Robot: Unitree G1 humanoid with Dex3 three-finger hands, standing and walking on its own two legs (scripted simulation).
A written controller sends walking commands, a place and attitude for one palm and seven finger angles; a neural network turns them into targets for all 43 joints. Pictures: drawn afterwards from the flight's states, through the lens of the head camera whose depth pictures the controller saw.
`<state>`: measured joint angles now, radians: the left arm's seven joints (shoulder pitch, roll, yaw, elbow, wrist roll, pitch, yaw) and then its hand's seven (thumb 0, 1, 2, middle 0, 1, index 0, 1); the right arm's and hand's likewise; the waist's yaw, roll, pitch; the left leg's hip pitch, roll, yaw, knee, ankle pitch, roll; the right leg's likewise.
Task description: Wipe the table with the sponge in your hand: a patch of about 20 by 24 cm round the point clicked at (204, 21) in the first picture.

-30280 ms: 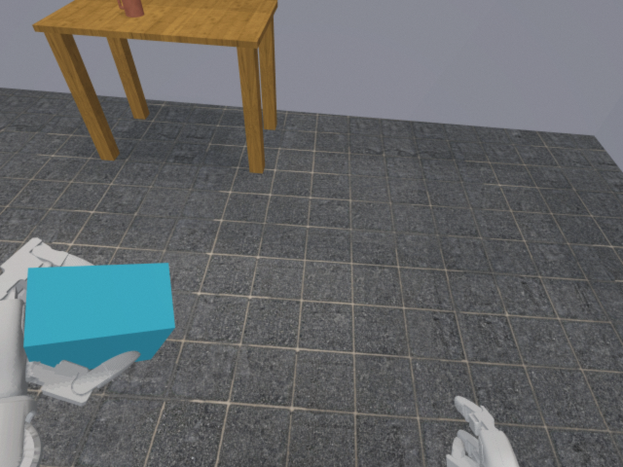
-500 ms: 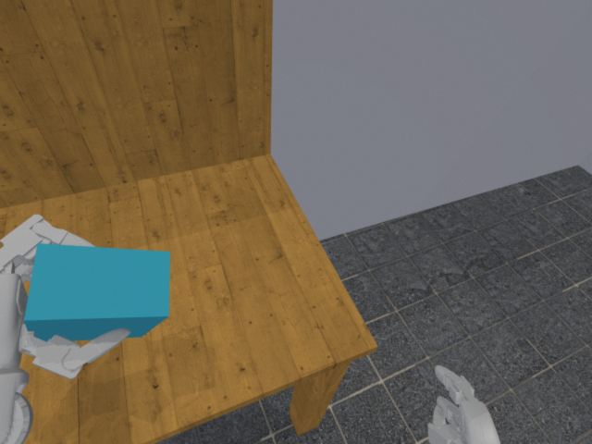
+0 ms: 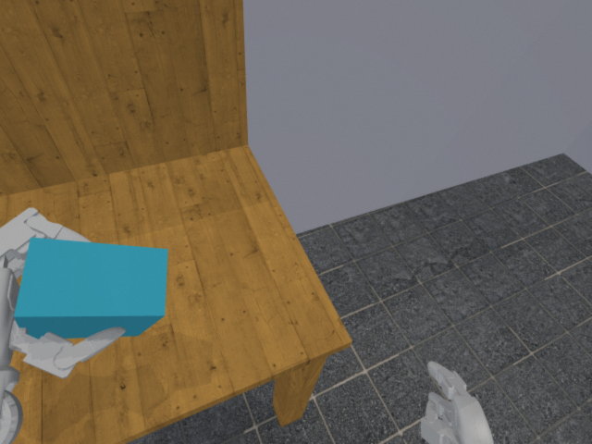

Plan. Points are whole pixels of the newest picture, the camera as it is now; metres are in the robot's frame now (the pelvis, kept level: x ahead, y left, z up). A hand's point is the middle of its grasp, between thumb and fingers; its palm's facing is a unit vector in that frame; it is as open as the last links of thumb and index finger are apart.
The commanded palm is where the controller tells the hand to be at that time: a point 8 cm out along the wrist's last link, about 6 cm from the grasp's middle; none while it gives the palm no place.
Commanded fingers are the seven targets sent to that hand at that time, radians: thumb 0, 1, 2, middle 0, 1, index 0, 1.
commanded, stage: shuffle to correct the standing spot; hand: left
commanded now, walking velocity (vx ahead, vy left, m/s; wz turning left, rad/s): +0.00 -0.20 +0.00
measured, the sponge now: (113, 296) +0.23 +0.21 +0.13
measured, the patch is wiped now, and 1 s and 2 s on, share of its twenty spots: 0.00 0.00 0.00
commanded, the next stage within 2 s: none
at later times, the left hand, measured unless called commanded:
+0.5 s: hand (103, 291) +0.22 +0.21 +0.16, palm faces +0.30 -0.87 -0.38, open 10.6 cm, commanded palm +0.16 +0.25 +0.17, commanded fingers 0.00 0.10 1.30 -1.20 -1.60 -1.20 -1.60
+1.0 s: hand (102, 293) +0.22 +0.21 +0.16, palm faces +0.30 -0.87 -0.40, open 10.6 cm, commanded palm +0.16 +0.25 +0.17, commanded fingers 0.00 0.10 1.30 -1.20 -1.60 -1.20 -1.60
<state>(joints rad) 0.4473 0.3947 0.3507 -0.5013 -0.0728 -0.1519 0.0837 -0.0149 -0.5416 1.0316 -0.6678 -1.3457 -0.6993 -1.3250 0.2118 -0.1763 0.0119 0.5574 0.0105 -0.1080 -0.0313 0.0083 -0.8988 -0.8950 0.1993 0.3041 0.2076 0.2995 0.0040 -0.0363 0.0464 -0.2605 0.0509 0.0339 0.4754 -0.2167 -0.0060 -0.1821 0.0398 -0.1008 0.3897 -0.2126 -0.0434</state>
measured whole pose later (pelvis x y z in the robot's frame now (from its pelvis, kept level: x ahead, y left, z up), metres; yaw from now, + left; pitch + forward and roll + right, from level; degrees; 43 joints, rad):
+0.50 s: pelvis +0.00 -0.03 -0.01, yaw +0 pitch +0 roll -1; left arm 0.47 0.42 0.37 -0.54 -0.09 -0.14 0.08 -0.02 -0.54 1.03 -0.67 -1.34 -0.70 -1.32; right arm 0.23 -0.19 -0.01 0.58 0.01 -0.09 -0.04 0.01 -0.90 -0.90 0.20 0.30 0.21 0.30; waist -0.01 -0.03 0.04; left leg -0.29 0.09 0.01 0.55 -0.26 -0.05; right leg -0.21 0.07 -0.12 0.47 -0.27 -0.08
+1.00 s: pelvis +0.00 -0.03 -0.01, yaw +0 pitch +0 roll -1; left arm 0.47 0.43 0.37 -0.55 -0.09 -0.13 0.08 -0.02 -0.54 1.03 -0.67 -1.34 -0.70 -1.32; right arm 0.21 -0.18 0.00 0.56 0.02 -0.08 -0.03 0.01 -0.90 -0.90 0.20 0.30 0.21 0.30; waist -0.01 -0.02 0.05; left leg -0.28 0.09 0.00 0.54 -0.25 -0.05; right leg -0.20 0.08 -0.13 0.44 -0.25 -0.09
